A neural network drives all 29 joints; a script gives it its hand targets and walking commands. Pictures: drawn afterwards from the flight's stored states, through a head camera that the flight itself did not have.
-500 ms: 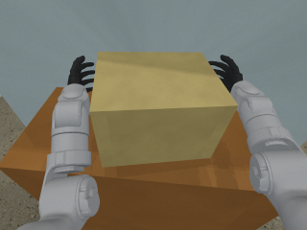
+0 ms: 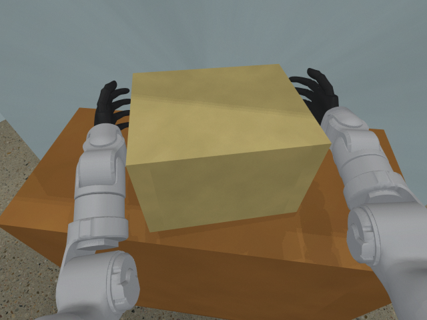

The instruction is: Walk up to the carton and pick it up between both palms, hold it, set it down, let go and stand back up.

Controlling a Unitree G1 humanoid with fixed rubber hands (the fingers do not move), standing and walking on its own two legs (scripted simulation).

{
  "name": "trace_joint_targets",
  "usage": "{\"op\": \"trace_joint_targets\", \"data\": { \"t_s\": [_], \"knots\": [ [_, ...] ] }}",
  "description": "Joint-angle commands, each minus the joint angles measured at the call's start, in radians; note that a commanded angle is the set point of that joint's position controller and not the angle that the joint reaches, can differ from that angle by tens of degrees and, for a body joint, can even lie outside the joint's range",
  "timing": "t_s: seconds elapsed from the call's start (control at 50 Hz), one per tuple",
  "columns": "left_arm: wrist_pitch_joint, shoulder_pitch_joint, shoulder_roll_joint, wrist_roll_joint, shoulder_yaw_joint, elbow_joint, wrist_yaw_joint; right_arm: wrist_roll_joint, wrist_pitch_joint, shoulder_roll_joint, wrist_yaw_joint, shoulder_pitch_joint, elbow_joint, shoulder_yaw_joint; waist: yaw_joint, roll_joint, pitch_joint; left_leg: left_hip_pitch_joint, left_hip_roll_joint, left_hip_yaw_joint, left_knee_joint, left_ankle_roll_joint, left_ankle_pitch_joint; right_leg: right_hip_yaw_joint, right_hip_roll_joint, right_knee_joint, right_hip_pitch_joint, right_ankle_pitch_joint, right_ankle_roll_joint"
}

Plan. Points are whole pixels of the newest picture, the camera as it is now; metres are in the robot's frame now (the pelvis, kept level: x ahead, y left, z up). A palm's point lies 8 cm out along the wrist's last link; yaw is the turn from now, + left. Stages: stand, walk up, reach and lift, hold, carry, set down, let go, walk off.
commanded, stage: set down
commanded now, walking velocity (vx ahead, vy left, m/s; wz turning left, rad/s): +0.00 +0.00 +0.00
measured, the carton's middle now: (217, 144) +0.43 +0.07 +0.10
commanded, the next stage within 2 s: none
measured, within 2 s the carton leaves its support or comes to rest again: rests again in 0.54 s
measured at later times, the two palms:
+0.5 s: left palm (108, 142) +0.37 +0.25 +0.15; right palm (319, 119) +0.47 -0.12 +0.15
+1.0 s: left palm (108, 147) +0.36 +0.26 +0.14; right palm (318, 120) +0.47 -0.12 +0.15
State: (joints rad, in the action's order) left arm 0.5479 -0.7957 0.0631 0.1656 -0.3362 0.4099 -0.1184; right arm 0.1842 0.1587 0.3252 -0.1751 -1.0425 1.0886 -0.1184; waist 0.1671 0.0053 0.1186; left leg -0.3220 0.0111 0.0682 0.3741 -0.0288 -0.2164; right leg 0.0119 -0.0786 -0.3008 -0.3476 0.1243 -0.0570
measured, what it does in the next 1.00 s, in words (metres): stands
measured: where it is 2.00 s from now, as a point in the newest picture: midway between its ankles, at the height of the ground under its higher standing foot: outside the picture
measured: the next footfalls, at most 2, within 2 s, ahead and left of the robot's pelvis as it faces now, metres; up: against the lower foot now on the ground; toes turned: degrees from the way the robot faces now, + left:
none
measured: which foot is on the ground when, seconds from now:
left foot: down 0.00-1.00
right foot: down 0.00-1.00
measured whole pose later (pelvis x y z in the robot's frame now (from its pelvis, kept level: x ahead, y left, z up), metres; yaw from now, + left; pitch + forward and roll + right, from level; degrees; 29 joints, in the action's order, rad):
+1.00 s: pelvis -0.01 +0.00 +0.00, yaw +0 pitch +11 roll +0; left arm 0.31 -0.78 0.04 0.15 -0.35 0.63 -0.14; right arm 0.02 0.01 0.33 -0.22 -1.06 1.25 -0.24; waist 0.21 0.01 0.14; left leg -0.37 0.01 0.06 0.37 -0.03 -0.20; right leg 0.01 -0.08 -0.30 -0.39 0.10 -0.06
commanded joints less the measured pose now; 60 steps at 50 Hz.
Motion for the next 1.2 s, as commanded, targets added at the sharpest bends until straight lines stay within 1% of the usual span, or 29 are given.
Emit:
{"op": "trace_joint_targets", "data": {
  "t_s": [0.0, 0.16, 0.26, 0.5, 0.64, 0.86, 1.18],
  "knots": [
    [-0.085, -0.45, -0.443, -0.125, 0.237, -0.098, 0.101, -0.091, -0.055, -0.296, -0.137, -0.647, -0.165, 0.108, 0.01, -0.043, 0.65, 0.094, 0.006, -0.082, 0.02, -0.034, 0.629, 0.038, 0.032, -0.013, 0.332, -0.418, 0.02],
    [-0.129, -0.46, -0.459, -0.128, 0.248, -0.067, 0.09, -0.122, -0.09, -0.289, -0.149, -0.647, -0.117, 0.072, 0.016, -0.034, 0.661, 0.11, 0.013, -0.08, 0.025, -0.044, 0.649, 0.051, 0.027, 0.0, 0.287, -0.372, 0.009],
    [-0.16, -0.478, -0.469, -0.128, 0.249, -0.036, 0.084, -0.146, -0.113, -0.286, -0.157, -0.646, -0.083, 0.042, 0.02, -0.033, 0.661, 0.11, 0.016, -0.082, 0.021, -0.047, 0.63, 0.055, 0.026, 0.01, 0.265, -0.332, 0.003],
    [-0.236, -0.524, -0.457, -0.113, 0.211, 0.059, 0.074, -0.206, -0.148, -0.297, -0.173, -0.648, -0.019, -0.013, 0.043, -0.07, 0.622, 0.017, 0.01, -0.102, -0.029, -0.028, 0.463, 0.055, 0.038, 0.013, 0.295, -0.247, 0.011],
    [-0.273, -0.525, -0.454, -0.106, 0.196, 0.091, 0.071, -0.24, -0.162, -0.307, -0.177, -0.623, 0.021, -0.043, 0.046, -0.085, 0.608, -0.013, 0.008, -0.109, -0.043, -0.024, 0.424, 0.055, 0.044, 0.011, 0.308, -0.233, 0.018],
    [-0.3, -0.468, -0.436, -0.078, 0.163, 0.138, 0.078, -0.27, -0.179, -0.317, -0.176, -0.569, 0.045, -0.066, 0.051, -0.102, 0.571, -0.043, 0.003, -0.115, -0.056, -0.016, 0.409, 0.052, 0.051, 0.008, 0.34, -0.245, 0.032],
    [-0.317, -0.392, -0.403, -0.039, 0.11, 0.192, 0.089, -0.311, -0.183, -0.316, -0.18, -0.488, 0.063, -0.109, 0.048, -0.127, 0.496, -0.085, -0.005, -0.121, -0.08, 0.003, 0.344, 0.051, 0.06, 0.006, 0.366, -0.208, 0.048]
  ]
}}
